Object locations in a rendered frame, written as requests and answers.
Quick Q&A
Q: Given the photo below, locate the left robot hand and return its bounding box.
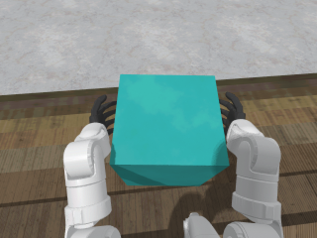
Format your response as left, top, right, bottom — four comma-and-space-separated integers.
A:
89, 94, 117, 136

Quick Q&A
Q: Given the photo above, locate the carton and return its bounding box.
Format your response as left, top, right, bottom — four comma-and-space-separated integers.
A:
109, 74, 230, 186

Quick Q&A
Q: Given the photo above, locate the right robot upper arm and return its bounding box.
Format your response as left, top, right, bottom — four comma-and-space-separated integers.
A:
223, 221, 280, 238

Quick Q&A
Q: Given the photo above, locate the robot right shin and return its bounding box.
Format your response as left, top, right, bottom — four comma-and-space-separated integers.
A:
189, 212, 199, 217

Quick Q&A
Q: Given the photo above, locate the robot left forearm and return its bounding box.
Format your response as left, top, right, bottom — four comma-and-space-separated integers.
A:
63, 122, 112, 238

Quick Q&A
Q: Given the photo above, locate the right robot thigh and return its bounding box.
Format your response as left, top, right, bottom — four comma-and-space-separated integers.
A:
183, 215, 220, 238

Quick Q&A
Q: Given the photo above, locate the left robot upper arm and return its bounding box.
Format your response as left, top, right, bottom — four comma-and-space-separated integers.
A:
70, 225, 121, 238

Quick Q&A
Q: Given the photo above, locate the right robot hand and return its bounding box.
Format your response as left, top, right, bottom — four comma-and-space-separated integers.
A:
219, 91, 246, 137

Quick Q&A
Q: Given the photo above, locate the robot right forearm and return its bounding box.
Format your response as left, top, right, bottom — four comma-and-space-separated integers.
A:
226, 119, 284, 238

